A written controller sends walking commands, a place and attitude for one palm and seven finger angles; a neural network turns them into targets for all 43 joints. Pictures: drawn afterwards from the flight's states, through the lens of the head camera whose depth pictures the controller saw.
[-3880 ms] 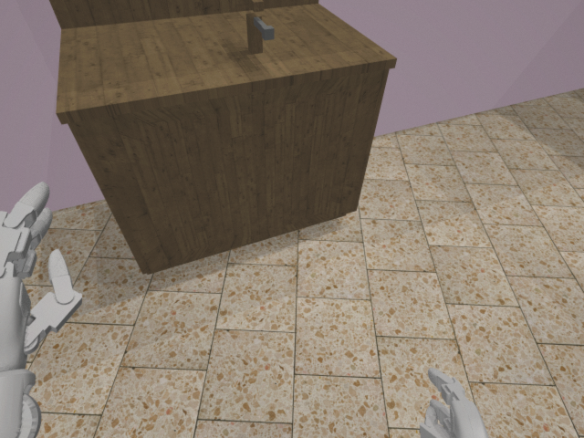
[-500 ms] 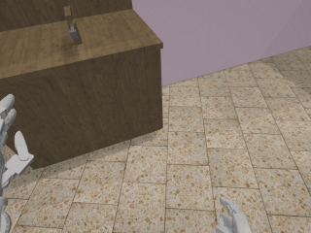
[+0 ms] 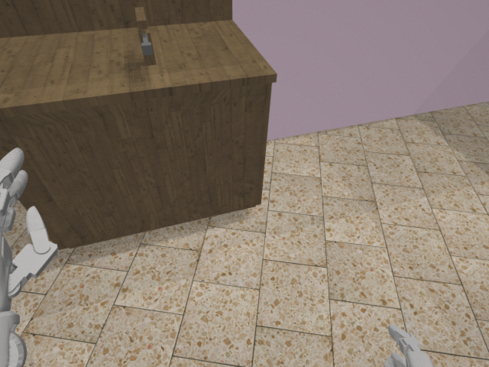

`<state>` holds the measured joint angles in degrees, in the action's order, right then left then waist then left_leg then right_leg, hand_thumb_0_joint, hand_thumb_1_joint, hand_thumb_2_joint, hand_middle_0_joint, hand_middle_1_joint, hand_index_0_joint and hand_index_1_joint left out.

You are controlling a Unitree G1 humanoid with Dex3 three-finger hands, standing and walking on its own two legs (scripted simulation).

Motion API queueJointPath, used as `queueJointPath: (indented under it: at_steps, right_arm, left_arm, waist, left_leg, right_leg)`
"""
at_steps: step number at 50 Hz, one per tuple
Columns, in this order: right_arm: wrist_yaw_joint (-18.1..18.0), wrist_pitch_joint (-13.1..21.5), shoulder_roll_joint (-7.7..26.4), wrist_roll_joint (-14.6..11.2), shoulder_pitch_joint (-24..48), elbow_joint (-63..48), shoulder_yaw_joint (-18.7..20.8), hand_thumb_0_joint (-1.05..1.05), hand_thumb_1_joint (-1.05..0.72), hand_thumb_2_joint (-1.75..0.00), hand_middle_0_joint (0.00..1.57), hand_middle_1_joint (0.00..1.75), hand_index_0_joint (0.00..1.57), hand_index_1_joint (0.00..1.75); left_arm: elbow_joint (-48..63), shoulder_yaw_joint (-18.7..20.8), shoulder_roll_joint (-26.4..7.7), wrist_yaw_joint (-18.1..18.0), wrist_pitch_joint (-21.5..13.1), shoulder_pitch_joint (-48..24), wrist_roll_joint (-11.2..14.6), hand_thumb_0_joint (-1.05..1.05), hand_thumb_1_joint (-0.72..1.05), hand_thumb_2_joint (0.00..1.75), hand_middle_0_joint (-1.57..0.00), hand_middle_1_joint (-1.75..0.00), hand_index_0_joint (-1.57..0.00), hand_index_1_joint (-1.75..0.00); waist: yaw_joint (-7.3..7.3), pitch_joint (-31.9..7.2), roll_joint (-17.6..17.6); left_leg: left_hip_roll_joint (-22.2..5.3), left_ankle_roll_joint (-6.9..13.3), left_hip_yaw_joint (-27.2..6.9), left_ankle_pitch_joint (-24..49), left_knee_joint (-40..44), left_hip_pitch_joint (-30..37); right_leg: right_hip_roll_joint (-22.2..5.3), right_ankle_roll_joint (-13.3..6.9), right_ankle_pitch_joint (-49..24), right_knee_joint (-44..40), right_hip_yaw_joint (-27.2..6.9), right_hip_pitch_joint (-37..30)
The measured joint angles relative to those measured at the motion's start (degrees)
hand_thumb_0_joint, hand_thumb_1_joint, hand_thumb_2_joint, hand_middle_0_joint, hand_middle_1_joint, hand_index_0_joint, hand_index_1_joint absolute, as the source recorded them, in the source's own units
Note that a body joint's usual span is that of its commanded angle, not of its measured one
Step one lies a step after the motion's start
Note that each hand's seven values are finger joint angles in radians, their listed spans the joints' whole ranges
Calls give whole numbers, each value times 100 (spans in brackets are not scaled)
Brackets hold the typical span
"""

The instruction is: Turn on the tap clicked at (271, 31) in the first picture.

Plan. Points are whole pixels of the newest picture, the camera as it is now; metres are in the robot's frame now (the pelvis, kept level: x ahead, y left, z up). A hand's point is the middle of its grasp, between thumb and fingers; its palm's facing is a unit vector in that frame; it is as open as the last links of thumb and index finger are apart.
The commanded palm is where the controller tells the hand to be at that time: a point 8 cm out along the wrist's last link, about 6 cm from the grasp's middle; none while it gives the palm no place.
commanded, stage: take the last steps up to it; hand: left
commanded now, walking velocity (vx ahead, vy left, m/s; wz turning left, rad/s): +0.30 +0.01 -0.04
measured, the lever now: (147, 48) +0.93 +0.36 +0.12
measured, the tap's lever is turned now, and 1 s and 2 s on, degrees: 0 0 0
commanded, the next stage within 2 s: none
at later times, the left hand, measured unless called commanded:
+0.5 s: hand (126, 198) +0.30 +0.20 +0.16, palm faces +0.32 -0.83 -0.45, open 7.4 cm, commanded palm +0.24 +0.25 +0.18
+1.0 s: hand (148, 131) +0.44 +0.20 +0.18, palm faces +0.33 -0.79 -0.51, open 7.4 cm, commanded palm +0.38 +0.25 +0.18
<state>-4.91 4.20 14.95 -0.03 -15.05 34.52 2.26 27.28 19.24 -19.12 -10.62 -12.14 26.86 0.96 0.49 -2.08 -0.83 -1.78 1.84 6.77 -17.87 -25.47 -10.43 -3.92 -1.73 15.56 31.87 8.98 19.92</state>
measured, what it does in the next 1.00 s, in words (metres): walks ahead: right foot, then left foot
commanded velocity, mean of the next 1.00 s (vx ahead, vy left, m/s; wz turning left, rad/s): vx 0.30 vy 0.03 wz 0.01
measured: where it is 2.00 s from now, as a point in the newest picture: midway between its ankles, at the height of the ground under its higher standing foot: (256, 332)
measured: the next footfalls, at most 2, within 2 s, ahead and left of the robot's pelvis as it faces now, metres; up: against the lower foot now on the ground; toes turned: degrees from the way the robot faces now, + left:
right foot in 0.32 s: +0.14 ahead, -0.13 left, +0.00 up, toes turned -10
left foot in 0.66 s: +0.20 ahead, +0.12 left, +0.00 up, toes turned +7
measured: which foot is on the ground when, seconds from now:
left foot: down 0.00-0.34, up 0.36-0.64, down 0.66-1.00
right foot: up 0.00-0.30, down 0.32-0.66, up 0.68-0.98, down 1.00-1.00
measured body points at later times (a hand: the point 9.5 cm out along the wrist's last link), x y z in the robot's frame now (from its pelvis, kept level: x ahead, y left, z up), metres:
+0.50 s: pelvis +0.07 -0.03 +0.00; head +0.12 -0.03 +0.44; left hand +0.28 +0.24 +0.18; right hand +0.23 -0.27 -0.11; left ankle +0.07 +0.10 -0.67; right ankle +0.10 -0.13 -0.74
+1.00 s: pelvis +0.21 -0.02 -0.01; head +0.25 -0.04 +0.44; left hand +0.41 +0.24 +0.20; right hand +0.37 -0.21 -0.11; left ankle +0.16 +0.11 -0.74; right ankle +0.25 -0.12 -0.73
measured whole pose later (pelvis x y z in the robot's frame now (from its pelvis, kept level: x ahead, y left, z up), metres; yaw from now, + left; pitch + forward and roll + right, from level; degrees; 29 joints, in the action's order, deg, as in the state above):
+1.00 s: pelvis +0.21 -0.02 -0.01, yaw -2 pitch +1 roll +0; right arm -2.2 5.5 6.0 -0.2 -12.3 34.6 -2.7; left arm 32.4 21.1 -23.1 -8.4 -12.4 29.0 0.5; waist 0.2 3.2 1.9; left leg -6.1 -2.2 7.5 -21.4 -32.4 -11.4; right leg -2.7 1.0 16.5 33.1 10.3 20.4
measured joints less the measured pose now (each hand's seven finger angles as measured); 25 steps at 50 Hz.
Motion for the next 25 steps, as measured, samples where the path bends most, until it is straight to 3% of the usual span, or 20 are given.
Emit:
queueJointPath:
  at_steps: [3,5,7,11,15,17,18,21,23,25]
  right_arm:
    - [50,55,-365,-10,49,132,-126,1,-91,-90,20,30,20,30]
    - [127,94,-581,-16,3,216,-242,1,-91,-90,20,30,20,30]
    - [189,144,-736,-22,-41,265,-347,1,-91,-90,20,30,20,30]
    - [245,236,-891,15,-51,326,-492,1,-91,-90,21,30,21,30]
    - [244,213,-875,28,18,317,-541,1,-90,-90,21,30,21,30]
    - [255,163,-800,-2,104,284,-508,1,-90,-90,21,30,21,30]
    - [256,110,-710,-22,232,338,-463,1,-90,-90,21,30,21,30]
    - [269,-34,-419,-32,548,479,-307,1,-90,-90,21,30,21,30]
    - [277,-123,-282,-45,645,447,-231,1,-91,-90,21,30,21,30]
    - [255,-166,-202,-46,660,350,-174,1,-91,-90,21,30,21,30]
  left_arm:
    - [-269,-61,16,23,-35,-269,-133,1,89,89,-21,-30,-20,-30]
    - [-358,-73,-23,90,-10,-326,-197,1,89,89,-21,-30,-20,-30]
    - [-298,-67,-38,136,8,-298,-220,1,89,89,-21,-30,-20,-30]
    - [-51,12,-86,198,-76,-163,-192,1,89,89,-21,-30,-20,-30]
    - [-113,119,-251,220,-87,-213,-145,1,89,89,-20,-30,-20,-30]
    - [-171,158,-356,218,-50,-361,-153,1,89,89,-20,-30,-20,-30]
    - [-223,115,-299,229,-30,-484,-155,1,89,89,-20,-30,-20,-30]
    - [-241,-39,-52,281,5,-585,-106,1,89,89,-21,-30,-21,-30]
    - [-61,-34,4,312,2,-333,-85,1,89,89,-21,-30,-21,-30]
    - [212,36,-55,314,-35,-15,-67,1,89,89,-21,-30,-21,-30]
  waist:
    - [-35,34,-124]
    - [-83,-55,-108]
    - [-65,-85,-47]
    - [33,9,131]
    - [86,193,310]
    - [60,291,336]
    - [47,396,401]
    - [1,665,411]
    - [-54,729,305]
    - [-129,747,147]
  left_leg:
    - [15,-80,-26,179,-248,84]
    - [-25,-95,-104,98,-191,161]
    - [-89,-121,-127,94,-82,248]
    - [-239,-236,-70,77,69,383]
    - [-413,-383,-48,-235,-300,322]
    - [-492,-329,-83,-624,-1128,-39]
    - [-502,-263,-204,-838,-1869,-355]
    - [-274,-255,-460,-911,-3742,-1252]
    - [-244,-299,-404,-740,-4044,-1625]
    - [-296,-316,-305,-553,-3642,-1788]
  right_leg:
    - [73,116,772,1782,-360,513]
    - [74,186,658,2547,-374,808]
    - [21,248,470,2760,-331,962]
    - [-46,332,388,1894,-208,802]
    - [82,325,256,416,11,125]
    - [143,144,-261,-26,84,-116]
    - [163,22,-309,195,123,-30]
    - [147,-91,-14,400,113,-51]
    - [137,-62,-11,239,31,-144]
    - [110,-27,-67,32,-22,-244]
